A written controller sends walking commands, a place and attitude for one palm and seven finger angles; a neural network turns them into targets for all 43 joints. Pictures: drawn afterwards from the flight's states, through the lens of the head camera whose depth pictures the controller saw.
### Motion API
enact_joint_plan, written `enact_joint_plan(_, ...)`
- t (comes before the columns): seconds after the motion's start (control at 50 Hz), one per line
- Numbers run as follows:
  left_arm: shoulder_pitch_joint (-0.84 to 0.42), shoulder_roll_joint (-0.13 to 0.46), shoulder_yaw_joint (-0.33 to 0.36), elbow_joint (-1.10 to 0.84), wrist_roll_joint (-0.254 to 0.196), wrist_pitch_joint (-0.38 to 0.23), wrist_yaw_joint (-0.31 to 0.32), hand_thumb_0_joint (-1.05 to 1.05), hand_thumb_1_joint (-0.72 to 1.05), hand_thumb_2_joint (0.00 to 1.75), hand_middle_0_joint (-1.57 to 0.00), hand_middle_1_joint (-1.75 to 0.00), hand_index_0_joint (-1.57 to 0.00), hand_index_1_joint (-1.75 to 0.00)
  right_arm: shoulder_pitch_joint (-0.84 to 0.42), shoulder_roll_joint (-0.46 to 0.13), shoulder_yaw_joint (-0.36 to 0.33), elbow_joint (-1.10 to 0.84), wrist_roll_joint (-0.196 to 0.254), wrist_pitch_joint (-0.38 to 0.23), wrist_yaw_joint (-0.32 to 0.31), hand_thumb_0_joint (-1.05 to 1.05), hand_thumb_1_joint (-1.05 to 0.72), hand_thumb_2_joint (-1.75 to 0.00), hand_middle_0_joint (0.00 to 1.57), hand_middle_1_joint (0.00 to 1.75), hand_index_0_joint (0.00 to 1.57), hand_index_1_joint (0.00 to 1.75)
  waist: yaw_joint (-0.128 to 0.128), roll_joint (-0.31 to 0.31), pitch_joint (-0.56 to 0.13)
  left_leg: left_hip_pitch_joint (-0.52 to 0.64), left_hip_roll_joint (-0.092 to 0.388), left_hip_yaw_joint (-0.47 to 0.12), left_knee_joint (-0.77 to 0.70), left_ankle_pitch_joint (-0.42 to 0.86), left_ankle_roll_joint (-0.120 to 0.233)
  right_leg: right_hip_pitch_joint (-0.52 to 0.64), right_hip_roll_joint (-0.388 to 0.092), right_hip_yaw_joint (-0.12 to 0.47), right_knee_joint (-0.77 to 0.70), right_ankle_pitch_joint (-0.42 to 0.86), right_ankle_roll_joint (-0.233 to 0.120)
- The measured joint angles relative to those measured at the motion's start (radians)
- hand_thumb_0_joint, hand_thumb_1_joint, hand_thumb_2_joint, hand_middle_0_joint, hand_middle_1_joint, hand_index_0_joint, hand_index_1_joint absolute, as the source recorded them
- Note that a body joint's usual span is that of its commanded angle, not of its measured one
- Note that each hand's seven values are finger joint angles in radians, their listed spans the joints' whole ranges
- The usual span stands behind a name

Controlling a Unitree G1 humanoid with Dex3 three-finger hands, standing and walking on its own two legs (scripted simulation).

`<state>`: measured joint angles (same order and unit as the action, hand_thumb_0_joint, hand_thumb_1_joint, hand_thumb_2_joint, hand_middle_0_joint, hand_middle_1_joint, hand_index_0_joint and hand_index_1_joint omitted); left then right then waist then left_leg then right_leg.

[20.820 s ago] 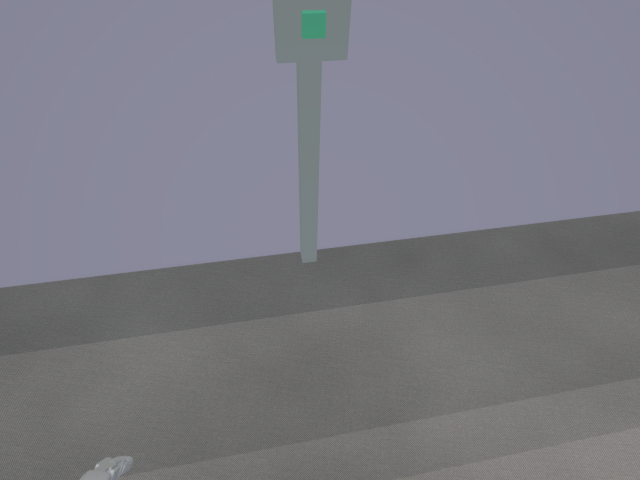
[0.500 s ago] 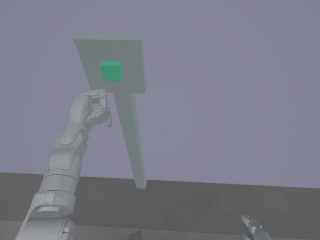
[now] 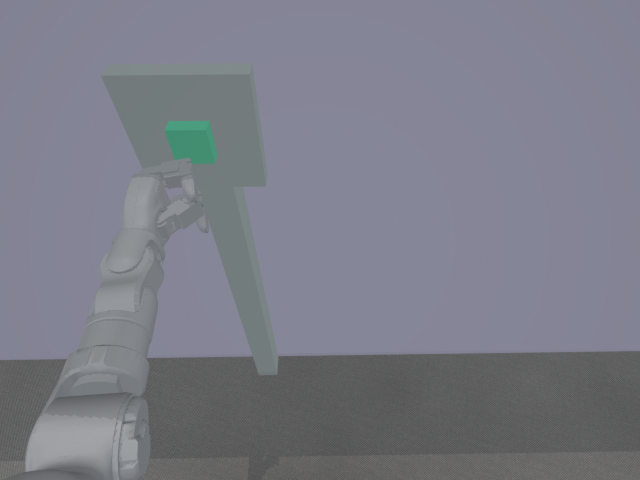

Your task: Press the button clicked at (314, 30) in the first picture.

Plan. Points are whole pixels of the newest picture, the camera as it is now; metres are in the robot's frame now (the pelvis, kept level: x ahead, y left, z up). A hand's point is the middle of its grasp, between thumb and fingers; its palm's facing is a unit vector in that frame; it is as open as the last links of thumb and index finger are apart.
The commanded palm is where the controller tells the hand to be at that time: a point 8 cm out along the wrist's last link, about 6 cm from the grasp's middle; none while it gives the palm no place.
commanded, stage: aim a knuckle at the button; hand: left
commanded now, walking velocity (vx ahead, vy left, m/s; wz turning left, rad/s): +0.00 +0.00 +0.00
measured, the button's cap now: (192, 141) +0.52 +0.17 +0.16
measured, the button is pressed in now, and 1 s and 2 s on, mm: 0 0 9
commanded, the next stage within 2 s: press the button with the knuckle in 0.50 s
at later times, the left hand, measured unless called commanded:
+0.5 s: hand (208, 209) +0.42 +0.14 +0.13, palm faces +0.01 -1.00 +0.00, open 3.1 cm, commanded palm +0.40 +0.20 +0.13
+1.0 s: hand (211, 187) +0.46 +0.14 +0.13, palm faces +0.00 -1.00 +0.00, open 3.1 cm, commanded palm +0.43 +0.20 +0.13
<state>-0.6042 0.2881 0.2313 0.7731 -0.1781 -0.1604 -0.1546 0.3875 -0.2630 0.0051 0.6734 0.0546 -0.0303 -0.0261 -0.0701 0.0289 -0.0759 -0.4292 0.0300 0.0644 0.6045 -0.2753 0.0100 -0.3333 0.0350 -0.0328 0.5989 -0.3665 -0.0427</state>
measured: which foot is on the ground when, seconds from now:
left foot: down 0.00-1.00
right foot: down 0.00-1.00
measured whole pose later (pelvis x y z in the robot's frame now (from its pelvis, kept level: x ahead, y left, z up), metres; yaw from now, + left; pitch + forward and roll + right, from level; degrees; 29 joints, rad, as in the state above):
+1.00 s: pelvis -0.01 +0.00 +0.00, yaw +0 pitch +8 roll +0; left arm -0.80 0.31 0.24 0.98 -0.14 -0.20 -0.12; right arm 0.37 -0.26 0.01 0.68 0.05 -0.02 -0.03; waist -0.10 0.03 -0.07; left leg -0.51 0.03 0.05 0.65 -0.28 0.01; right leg -0.40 0.04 -0.04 0.64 -0.37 -0.04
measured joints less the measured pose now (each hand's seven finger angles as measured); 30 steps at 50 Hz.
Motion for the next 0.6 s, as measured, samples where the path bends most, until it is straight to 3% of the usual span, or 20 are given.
enact_joint_plan(0.08, 0.034, -0.019, -0.025, -0.041, -0.005, 0.017, 0.008, 0.02, 0.9, 0.9, -1.3, -1.5, -1.3, -1.5, -0.018, 0.001, -0.003, -0.009, 0.003, 0.002, -0.001, 0.01, -0.91, -0.9, 0.2, 0.3, 0.2, 0.3, 0.009, 0.004, 0.009, 0.001, -0.001, -0.006, 0.008, -0.003, 0.002, 0.008, -0.001, -0.006, -0.002, 0.001, 0.002)
enact_joint_plan(0.22, 0.018, -0.065, -0.073, -0.094, 0.006, -0.007, 0.052, 0.02, 0.9, 0.9, -1.3, -1.5, -1.3, -1.5, -0.081, 0.009, 0.001, -0.01, -0.003, -0.022, -0.002, 0.01, -0.91, -0.9, 0.2, 0.3, 0.2, 0.3, 0.022, 0.004, 0.018, -0.001, -0.009, -0.013, 0.017, 0.001, 0.006, 0.009, -0.008, -0.014, 0.008, 0.0, 0.006)
enact_joint_plan(0.4, -0.088, -0.058, -0.066, 0.061, 0.023, 0.047, 0.074, 0.02, 0.9, 0.9, -1.3, -1.5, -1.31, -1.5, -0.112, 0.021, 0.027, -0.039, 0.0, -0.007, -0.001, 0.01, -0.91, -0.9, 0.2, 0.3, 0.2, 0.3, 0.012, -0.001, 0.009, -0.015, -0.012, -0.018, 0.021, 0.01, 0.006, -0.008, -0.011, -0.019, 0.022, 0.001, 0.005)
enact_joint_plan(0.6, -0.106, -0.029, -0.054, 0.067, 0.025, -0.046, 0.062, 0.02, 0.9, 0.9, -1.3, -1.5, -1.3, -1.5, -0.062, 0.012, 0.017, -0.01, -0.005, -0.014, -0.003, 0.01, -0.91, -0.9, 0.2, 0.3, 0.2, 0.3, 0.004, -0.002, 0.026, -0.049, -0.005, -0.02, 0.043, 0.005, 0.003, -0.04, -0.005, -0.021, 0.04, -0.001, 0.001)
